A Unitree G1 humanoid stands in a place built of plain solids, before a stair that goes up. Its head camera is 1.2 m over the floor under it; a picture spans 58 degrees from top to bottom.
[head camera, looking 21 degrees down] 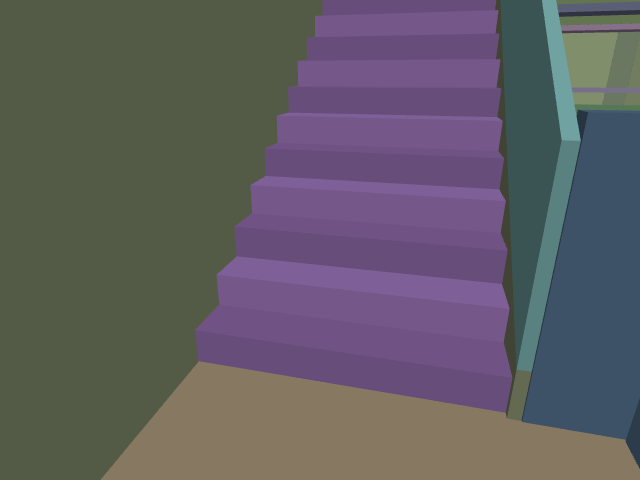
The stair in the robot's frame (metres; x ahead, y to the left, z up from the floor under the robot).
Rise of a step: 0.16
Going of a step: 0.23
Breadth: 1.29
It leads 14 degrees to the right of straight ahead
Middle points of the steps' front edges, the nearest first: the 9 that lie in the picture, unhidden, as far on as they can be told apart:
1.46 -0.08 0.16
1.68 -0.14 0.32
1.90 -0.19 0.48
2.12 -0.25 0.64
2.34 -0.31 0.80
2.57 -0.36 0.96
2.79 -0.42 1.12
3.01 -0.47 1.28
3.23 -0.53 1.44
